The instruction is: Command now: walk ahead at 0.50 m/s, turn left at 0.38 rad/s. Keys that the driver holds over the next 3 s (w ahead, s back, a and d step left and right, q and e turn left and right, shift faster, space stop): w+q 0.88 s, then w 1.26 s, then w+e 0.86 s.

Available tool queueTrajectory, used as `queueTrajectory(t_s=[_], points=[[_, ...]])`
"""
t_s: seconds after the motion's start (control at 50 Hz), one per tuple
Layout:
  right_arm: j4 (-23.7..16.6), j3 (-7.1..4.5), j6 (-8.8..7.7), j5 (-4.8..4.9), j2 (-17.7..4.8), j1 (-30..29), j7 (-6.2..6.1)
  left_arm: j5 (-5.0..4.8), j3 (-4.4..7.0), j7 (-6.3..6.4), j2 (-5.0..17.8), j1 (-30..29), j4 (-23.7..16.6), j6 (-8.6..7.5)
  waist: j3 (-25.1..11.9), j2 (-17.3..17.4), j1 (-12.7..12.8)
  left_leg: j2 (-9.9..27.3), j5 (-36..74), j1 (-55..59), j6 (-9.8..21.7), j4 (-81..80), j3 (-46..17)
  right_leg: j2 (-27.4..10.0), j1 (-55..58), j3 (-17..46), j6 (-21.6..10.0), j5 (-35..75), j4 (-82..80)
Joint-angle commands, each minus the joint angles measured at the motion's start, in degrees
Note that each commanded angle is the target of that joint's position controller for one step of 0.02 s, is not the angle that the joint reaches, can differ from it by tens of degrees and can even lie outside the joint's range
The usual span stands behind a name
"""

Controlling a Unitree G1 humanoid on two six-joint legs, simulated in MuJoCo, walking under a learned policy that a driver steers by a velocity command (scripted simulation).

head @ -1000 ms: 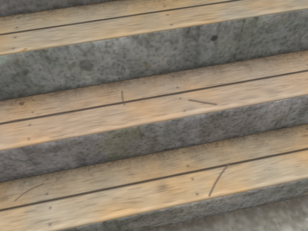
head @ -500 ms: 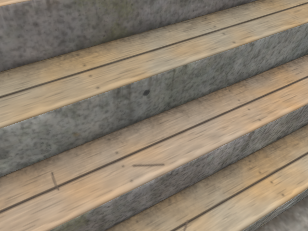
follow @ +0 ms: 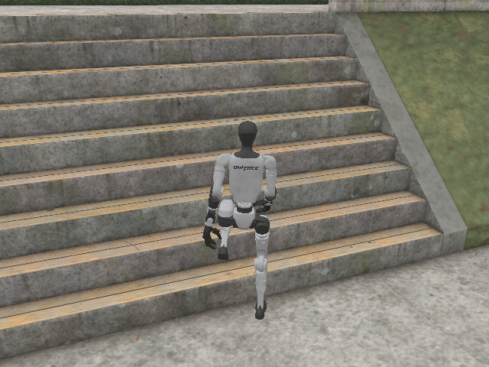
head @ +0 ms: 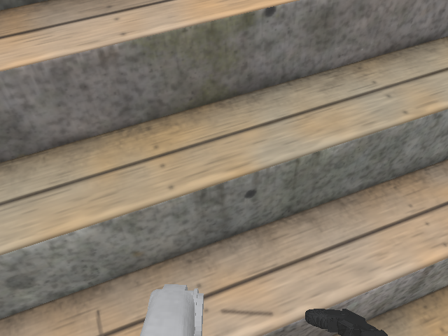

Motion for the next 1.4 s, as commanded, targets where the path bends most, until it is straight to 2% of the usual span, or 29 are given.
queueTrajectory(t_s=[0.02, 0.06, 0.1, 0.14, 0.16, 0.18, 0.2, 0.28, 0.4, 0.52, 0.6, 0.62, 0.68, 0.7, 0.72, 0.74, 0.78, 0.84, 0.94, 1.02, 1.18, 1.22, 1.26, 1.28, 1.3, 1.32, 1.34, 1.36, 1.4], points=[[-7.56, 1.00, -0.37, -1.57, -2.44, -7.07, -1.11, -1.38, 0.94, 1.41, 10.72, -8.28, -5.90, -2.77, -0.98, -5.27, -3.92, 3.76, 4.95, 22.63, -1.39, -21.98, 8.23, -7.66, -19.59, -0.80, -9.91, 9.99, -21.13], [-5.14, -0.08, -0.81, -0.83, -5.35, -6.97, -1.14, -4.14, 1.79, 1.76, 14.04, -3.40, -3.96, -2.14, -8.57, -6.91, -3.48, 0.04, -5.66, 41.73, 1.36, -42.08, 15.70, -7.13, -10.07, -6.03, -10.99, 53.63, -17.19], [-1.83, -1.14, -0.08, -1.66, -5.50, 1.38, 0.10, -2.90, 3.68, 2.89, 19.50, -0.39, -3.99, -0.39, -15.78, -15.23, -6.09, -5.00, -27.00, 42.78, 2.99, -48.64, 16.67, -13.75, 11.21, -5.49, -13.68, 101.14, -3.47], [-0.85, -3.54, -0.12, -1.65, -10.94, 5.10, 1.69, -2.21, 4.07, 4.43, 18.34, -4.63, -7.66, 0.50, -18.24, -15.43, -7.62, -6.81, -27.73, 47.02, 6.37, -71.20, 3.41, -14.79, 19.76, -3.69, -14.22, 106.02, 15.81], [0.76, -6.57, 0.98, -2.23, -20.29, 10.23, 1.46, -1.80, 4.27, 3.51, 15.81, -8.56, -13.30, -0.40, -19.14, 3.59, -8.92, 3.49, -28.58, 59.23, 13.94, -87.87, -26.50, -8.16, -2.24, -1.82, -11.13, 84.03, 30.58], [4.88, -8.46, 1.89, -3.61, -24.79, 18.68, -0.11, -0.85, 3.80, 0.68, 10.82, -12.64, -14.56, -2.74, -19.52, 19.56, -10.28, 10.47, -29.48, 73.71, 20.00, -112.71, -55.31, 3.40, -23.55, 6.93, -6.80, 11.80, 50.66], [7.77, -7.36, 1.17, -5.31, -22.06, 20.62, -1.58, -1.33, 3.93, -2.66, 7.41, -17.19, -16.66, -4.91, -12.39, 15.72, -8.07, 15.21, -6.03, 72.73, 19.38, -115.22, -58.91, 7.94, -37.77, 16.66, -3.87, -0.14, 80.73], [11.22, -3.04, 0.18, -4.19, -2.87, 5.08, 0.94, -3.59, -0.17, -3.39, -0.47, -13.43, -26.38, -3.87, 4.11, 0.00, 6.15, 9.31, 1.94, 56.55, 3.33, -99.21, -13.39, 6.32, -55.93, 10.22, -1.19, -13.85, 108.92], [10.17, -5.55, -1.77, -4.80, -13.27, 8.26, -1.83, -0.98, -0.95, -0.79, 3.27, -17.59, -29.58, -2.21, 0.13, 1.81, 5.87, 10.73, 4.83, 50.08, 11.61, -116.64, -9.76, 5.45, -44.89, 1.18, 2.65, 8.49, 94.16], [16.87, -7.11, -0.69, -3.44, -11.75, 33.64, -2.74, -3.42, -3.40, -2.52, -2.29, -34.77, -40.22, -5.91, 4.76, 5.46, -6.44, 18.26, 19.57, 99.69, 8.80, -111.37, -15.55, 1.12, -97.14, 8.57, 3.18, -27.41, 116.96], [14.93, -7.44, 0.01, -1.24, -13.77, 26.68, -4.33, -1.11, -5.42, -2.49, -2.78, -37.72, -46.44, -4.64, 5.50, 5.34, -1.77, 16.76, 5.53, 67.14, 10.79, -133.96, -14.50, -2.01, -65.25, -0.20, 5.84, -6.13, 87.65], [14.45, -8.77, 0.55, 1.54, -18.69, 21.15, -4.90, 0.29, -6.95, -2.38, -4.50, -39.91, -50.52, -4.73, 2.94, 8.04, 2.11, 13.79, 20.82, 56.18, 9.37, -141.21, -8.47, -0.23, -40.97, -4.55, 2.66, -16.00, 66.24], [15.66, -11.42, -2.09, -2.47, -29.08, 12.95, -3.10, -1.94, 4.08, -0.32, 13.86, -4.87, -37.36, -4.33, -17.66, 20.45, 20.56, 13.97, 109.23, 72.99, 7.21, -107.25, -5.30, 8.95, -3.91, 0.98, -2.10, -26.38, 50.64], [12.62, -11.31, -3.31, -1.75, -26.76, 4.93, -2.49, -0.19, 5.83, -0.01, 18.43, 8.31, -30.79, -3.91, -22.22, 9.23, 22.66, 14.05, 85.93, 68.06, 6.75, -87.53, -10.01, 1.71, 6.74, 19.33, -6.26, -22.24, 36.85], [6.53, -9.05, -3.82, -0.16, -13.34, 2.04, -0.15, 2.84, 6.46, 0.75, 21.30, 12.82, -22.71, -3.89, -23.18, -31.12, 14.94, -4.12, 18.11, 46.79, 6.79, -62.33, -11.92, -8.66, 14.07, 52.67, -11.82, -14.62, 8.23], [7.11, -7.98, -5.65, -0.37, -10.00, 5.38, 3.02, 2.43, 5.15, 1.52, 14.82, 5.61, -25.29, -3.23, -25.79, -21.11, 9.86, -6.53, 11.69, 39.23, 4.98, -35.06, -20.06, -15.28, 10.58, 67.24, -13.51, -28.13, 1.69], [0.84, -5.41, -5.22, -0.60, -4.98, -1.61, 5.33, -0.59, 3.11, 1.48, 6.40, -4.59, -20.25, -1.96, -6.01, -4.23, 3.71, -2.67, 14.66, 29.01, 5.25, -22.36, -13.87, -15.55, -10.21, 54.26, -10.17, -43.84, 1.43], [3.50, -4.31, -1.89, -0.04, -4.13, 7.56, 4.96, 0.89, 0.03, 0.74, -5.16, -12.83, -13.31, -3.15, 4.64, -2.24, -5.62, -1.94, 15.26, 24.84, 8.27, -9.23, -13.34, -15.13, -26.83, 31.68, -5.25, -28.74, 6.31], [2.49, -2.77, -1.07, -0.25, -4.37, 1.11, 3.13, 1.05, 0.06, -0.59, -1.20, -10.39, -9.67, -4.60, 5.84, 0.98, -4.66, -0.50, 21.36, 11.66, 6.35, -13.31, -8.17, -10.61, -24.31, 4.86, -3.41, -8.45, -1.80], [2.98, -2.02, -1.18, -0.81, -0.84, -3.55, 0.93, 0.36, 0.28, -0.56, 1.36, 1.13, -5.86, -5.02, 4.40, -0.17, 0.20, -1.01, 21.23, -5.90, 4.40, -2.33, -6.95, -12.50, -6.78, 4.73, -6.05, -7.34, -1.76], [-6.64, 2.58, -2.45, 0.91, 1.75, -26.20, 3.60, -1.83, 1.19, 2.50, 2.38, 10.79, -0.76, -3.96, 4.84, -6.31, 6.59, 6.99, 10.60, -9.36, 1.68, -25.41, 7.94, -14.15, 3.65, 3.95, -8.07, 4.07, -21.33], [-6.62, 3.26, -2.01, 1.11, 1.87, -27.44, 4.78, -4.66, 0.75, 2.48, 0.84, 9.81, 2.38, -3.14, 0.68, -4.03, 3.89, 6.68, 4.55, 20.68, 5.33, -46.12, 19.72, -11.38, -2.03, -5.57, -6.34, 34.80, -24.98], [-5.08, 0.91, -3.04, -0.08, -1.87, -18.78, 3.98, -3.47, 1.56, 1.59, 8.80, 13.50, 5.84, -4.88, -11.36, -17.61, -2.34, -2.69, -7.63, 45.23, 8.27, -50.00, 21.78, -14.01, 6.02, -6.31, -9.18, 113.67, -9.24], [-2.25, -1.77, -2.61, -0.56, -7.75, -7.56, 3.63, -3.07, 2.72, 1.84, 14.25, 10.49, 5.32, -5.12, -14.61, -23.35, -9.35, -3.95, -13.10, 46.58, 9.86, -61.93, 17.42, -14.87, 17.22, -4.19, -9.96, 123.15, 0.43], [0.50, -3.71, -1.69, -1.42, -11.76, 0.92, 3.71, -2.81, 3.77, 1.88, 16.49, 7.02, 4.35, -5.34, -18.93, -26.83, -13.47, -2.34, -14.51, 54.78, 11.18, -71.13, 7.09, -13.45, 18.47, -1.47, -10.03, 120.25, 9.68], [5.48, -6.34, -0.31, -3.28, -17.48, 13.90, 2.79, -1.38, 3.71, 1.19, 12.86, 3.77, 1.11, -6.44, -24.86, -11.23, -15.07, 8.08, -7.64, 74.62, 17.38, -79.70, -17.17, -10.30, -2.41, 2.58, -8.95, 106.04, 26.75], [11.79, -8.63, 1.84, -4.28, -22.93, 23.80, 1.20, -2.37, 2.53, -1.10, 4.63, -0.65, 0.18, -8.22, -28.71, 7.53, -14.46, 19.01, -15.77, 87.19, 22.18, -110.24, -49.30, 2.80, -20.63, 7.65, -7.38, 28.90, 50.87], [14.48, -8.16, 1.83, -5.22, -19.53, 23.43, 0.18, -3.21, 3.50, -3.55, 2.67, -8.59, -2.05, -9.06, -27.43, 6.52, -13.08, 23.11, -23.24, 80.31, 19.72, -119.57, -59.71, 9.12, -29.51, 20.06, -5.97, 10.93, 87.92], [20.97, -4.41, -0.31, -3.72, -6.24, 14.93, 1.77, -2.36, 0.75, -5.36, -5.21, -25.58, -16.89, -9.47, -6.90, 2.29, -4.21, 20.20, -20.12, 62.30, 11.94, -112.56, -38.18, 7.77, -49.34, 22.52, -10.14, 8.25, 112.22]])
